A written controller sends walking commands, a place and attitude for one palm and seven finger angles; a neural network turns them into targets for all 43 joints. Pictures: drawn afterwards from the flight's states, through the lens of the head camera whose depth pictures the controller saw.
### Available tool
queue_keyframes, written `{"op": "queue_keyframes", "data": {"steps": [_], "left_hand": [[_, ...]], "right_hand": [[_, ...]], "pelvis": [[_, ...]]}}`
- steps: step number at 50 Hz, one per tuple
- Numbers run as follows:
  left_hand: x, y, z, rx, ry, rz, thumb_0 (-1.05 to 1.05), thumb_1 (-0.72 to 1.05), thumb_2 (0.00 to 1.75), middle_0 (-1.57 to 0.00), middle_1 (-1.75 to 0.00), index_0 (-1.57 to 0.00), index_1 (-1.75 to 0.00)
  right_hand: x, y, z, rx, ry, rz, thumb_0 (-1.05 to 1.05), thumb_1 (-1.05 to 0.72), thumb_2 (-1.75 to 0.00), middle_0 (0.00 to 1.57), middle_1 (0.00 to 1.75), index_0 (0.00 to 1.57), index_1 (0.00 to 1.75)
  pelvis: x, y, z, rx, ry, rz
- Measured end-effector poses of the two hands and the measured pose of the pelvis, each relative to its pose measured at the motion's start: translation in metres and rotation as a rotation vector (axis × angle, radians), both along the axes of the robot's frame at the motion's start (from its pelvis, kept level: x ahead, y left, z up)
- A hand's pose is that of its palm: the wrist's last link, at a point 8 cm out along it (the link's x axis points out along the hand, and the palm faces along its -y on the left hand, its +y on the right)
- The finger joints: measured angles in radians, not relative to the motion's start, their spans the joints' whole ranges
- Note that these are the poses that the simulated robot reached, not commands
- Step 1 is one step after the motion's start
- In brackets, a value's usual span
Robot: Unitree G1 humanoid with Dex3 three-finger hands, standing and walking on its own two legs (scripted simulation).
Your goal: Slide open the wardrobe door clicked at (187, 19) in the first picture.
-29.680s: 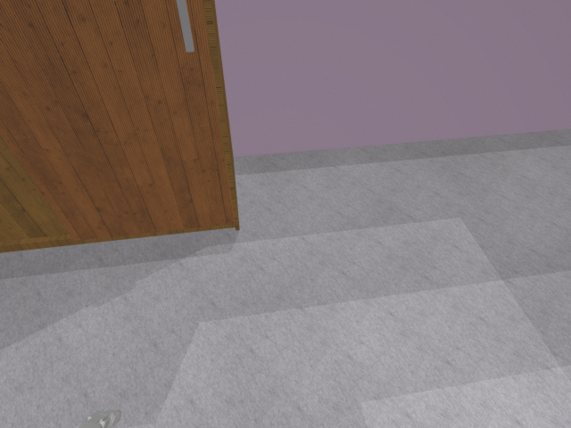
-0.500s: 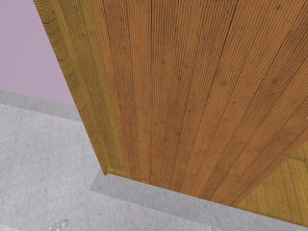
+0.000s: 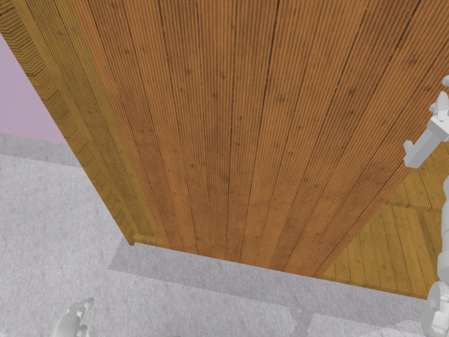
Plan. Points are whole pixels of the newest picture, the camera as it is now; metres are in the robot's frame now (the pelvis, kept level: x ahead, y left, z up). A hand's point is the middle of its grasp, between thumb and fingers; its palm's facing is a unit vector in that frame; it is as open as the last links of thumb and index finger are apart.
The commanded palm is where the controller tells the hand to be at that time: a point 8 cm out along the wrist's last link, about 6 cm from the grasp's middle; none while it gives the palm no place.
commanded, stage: stop walking and hold the door there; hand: right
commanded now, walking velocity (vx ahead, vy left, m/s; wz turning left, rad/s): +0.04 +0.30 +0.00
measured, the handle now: out of the picture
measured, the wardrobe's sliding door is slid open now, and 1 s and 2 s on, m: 0.50 0.50 0.49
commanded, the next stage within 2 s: loosen the grip on the handle in 0.96 s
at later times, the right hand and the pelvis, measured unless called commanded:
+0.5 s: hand (436, 120) +0.41 -0.28 +0.21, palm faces +0.37 +0.91 -0.16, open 5.8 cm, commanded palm +0.38 -0.31 +0.19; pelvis -0.05 -0.02 +0.01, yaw +3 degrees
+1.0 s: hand (436, 120) +0.42 -0.28 +0.21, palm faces +0.43 +0.88 -0.20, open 5.9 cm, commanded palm +0.37 -0.32 +0.19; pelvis -0.03 +0.00 +0.00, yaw +3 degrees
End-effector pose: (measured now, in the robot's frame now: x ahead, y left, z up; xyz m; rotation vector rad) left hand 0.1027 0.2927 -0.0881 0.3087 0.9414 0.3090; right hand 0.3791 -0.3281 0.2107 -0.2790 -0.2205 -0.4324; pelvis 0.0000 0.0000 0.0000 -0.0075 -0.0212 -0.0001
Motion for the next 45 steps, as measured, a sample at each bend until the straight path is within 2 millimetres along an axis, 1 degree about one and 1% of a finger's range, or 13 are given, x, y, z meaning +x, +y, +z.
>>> {"op": "queue_keyframes", "data": {"steps": [4,8,10,12,15,18,21,25,28,32,35,40,45], "left_hand": [[0.01,-0.048,0.004,-0.073,-0.039,-0.057,0.01,0.9,0.9,-0.2,-0.3,-0.2,-0.3],[0.011,-0.088,0.008,-0.127,-0.04,-0.13,0.01,0.9,0.9,-0.2,-0.3,-0.21,-0.3],[0.01,-0.101,0.01,-0.144,-0.042,-0.154,0.01,0.9,0.9,-0.21,-0.3,-0.21,-0.3],[0.008,-0.11,0.01,-0.154,-0.044,-0.171,0.01,0.9,0.9,-0.21,-0.3,-0.21,-0.3],[0.003,-0.114,0.011,-0.157,-0.046,-0.182,0.01,0.9,0.9,-0.21,-0.3,-0.21,-0.3],[-0.005,-0.109,0.013,-0.145,-0.044,-0.178,0.01,0.9,0.9,-0.21,-0.3,-0.21,-0.3],[-0.016,-0.097,0.014,-0.122,-0.041,-0.16,0.01,0.9,0.9,-0.21,-0.3,-0.21,-0.3],[-0.032,-0.072,0.014,-0.086,-0.033,-0.124,0.01,0.9,0.9,-0.21,-0.3,-0.21,-0.3],[-0.046,-0.05,0.01,-0.06,-0.023,-0.082,0.01,0.9,0.9,-0.21,-0.3,-0.21,-0.3],[-0.068,-0.024,0.004,-0.033,0.021,-0.009,0.01,0.9,0.9,-0.21,-0.3,-0.21,-0.3],[-0.082,-0.009,0.0,-0.013,0.068,0.031,0.01,0.9,0.9,-0.2,-0.3,-0.21,-0.3],[-0.09,0.002,-0.004,0.0,0.099,0.073,0.01,0.9,0.9,-0.2,-0.3,-0.2,-0.3],[-0.084,-0.002,-0.006,-0.015,0.081,0.081,0.01,0.9,0.9,-0.2,-0.3,-0.2,-0.3]], "right_hand": [[0.0,0.001,-0.001,0.024,-0.007,0.031,-0.16,-0.69,-0.8,0.45,1.4,0.34,1.4],[-0.001,0.002,-0.002,0.059,-0.012,0.063,-0.13,-0.73,-0.8,0.45,1.4,0.3,1.4],[-0.001,0.002,-0.002,0.065,-0.012,0.076,-0.13,-0.73,-0.79,0.45,1.4,0.28,1.4],[-0.001,0.002,-0.002,0.069,-0.009,0.085,-0.12,-0.74,-0.79,0.45,1.4,0.28,1.4],[-0.001,0.002,-0.001,0.072,-0.001,0.092,-0.12,-0.74,-0.78,0.45,1.4,0.28,1.4],[-0.002,0.002,-0.001,0.077,0.009,0.092,-0.11,-0.74,-0.78,0.45,1.4,0.27,1.4],[-0.003,0.003,0.0,0.083,0.023,0.085,-0.1,-0.75,-0.78,0.45,1.4,0.27,1.4],[-0.004,0.005,0.002,0.089,0.044,0.065,-0.09,-0.75,-0.78,0.45,1.4,0.25,1.4],[-0.005,0.007,0.003,0.082,0.058,0.043,-0.09,-0.75,-0.78,0.45,1.4,0.24,1.39],[-0.006,0.009,0.004,0.086,0.078,0.014,-0.09,-0.75,-0.79,0.45,1.4,0.25,1.38],[-0.006,0.009,0.004,0.088,0.079,0.002,-0.09,-0.74,-0.8,0.45,1.4,0.27,1.37],[-0.006,0.009,0.004,0.079,0.077,-0.007,-0.09,-0.72,-0.81,0.45,1.4,0.28,1.37],[-0.006,0.008,0.004,0.065,0.073,-0.008,-0.1,-0.71,-0.82,0.45,1.4,0.28,1.37]], "pelvis": [[-0.011,-0.012,0.007,0.035,0.015,0.007],[-0.018,-0.017,0.013,0.047,0.029,0.01],[-0.021,-0.02,0.014,0.05,0.035,0.014],[-0.025,-0.022,0.015,0.055,0.04,0.019],[-0.031,-0.024,0.016,0.062,0.045,0.025],[-0.037,-0.025,0.017,0.07,0.048,0.032],[-0.043,-0.022,0.017,0.073,0.051,0.039],[-0.049,-0.016,0.014,0.063,0.056,0.045],[-0.052,-0.01,0.01,0.044,0.06,0.049],[-0.048,-0.004,0.008,0.044,0.051,0.042],[-0.041,0.0,0.006,0.036,0.042,0.042],[-0.034,0.004,0.003,0.031,0.033,0.046],[-0.032,0.005,0.002,0.032,0.036,0.052]]}}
